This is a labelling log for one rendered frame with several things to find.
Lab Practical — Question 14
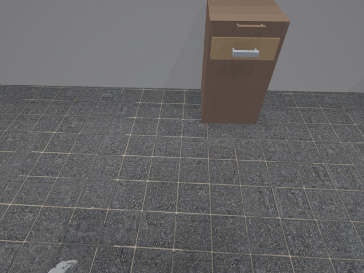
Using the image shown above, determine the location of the handle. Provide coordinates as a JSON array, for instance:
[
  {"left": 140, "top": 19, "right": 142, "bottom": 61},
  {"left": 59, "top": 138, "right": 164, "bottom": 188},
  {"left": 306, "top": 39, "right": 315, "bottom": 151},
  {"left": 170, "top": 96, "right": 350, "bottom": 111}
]
[
  {"left": 232, "top": 48, "right": 259, "bottom": 57},
  {"left": 237, "top": 24, "right": 266, "bottom": 32}
]

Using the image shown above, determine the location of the drawer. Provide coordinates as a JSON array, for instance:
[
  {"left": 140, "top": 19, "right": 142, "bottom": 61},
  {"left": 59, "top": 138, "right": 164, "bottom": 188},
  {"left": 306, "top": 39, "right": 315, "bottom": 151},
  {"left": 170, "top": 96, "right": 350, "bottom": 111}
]
[{"left": 210, "top": 37, "right": 280, "bottom": 60}]

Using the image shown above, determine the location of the left robot hand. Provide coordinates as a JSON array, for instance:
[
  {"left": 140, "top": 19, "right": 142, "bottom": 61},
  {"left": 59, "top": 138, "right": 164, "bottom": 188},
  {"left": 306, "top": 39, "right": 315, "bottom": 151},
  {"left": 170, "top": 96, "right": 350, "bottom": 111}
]
[{"left": 48, "top": 260, "right": 78, "bottom": 273}]

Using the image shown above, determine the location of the cabinet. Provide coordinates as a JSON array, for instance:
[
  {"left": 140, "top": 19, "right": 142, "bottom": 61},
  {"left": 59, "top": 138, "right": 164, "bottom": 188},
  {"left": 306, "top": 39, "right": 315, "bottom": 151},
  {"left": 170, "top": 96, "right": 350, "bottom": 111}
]
[{"left": 201, "top": 0, "right": 290, "bottom": 125}]

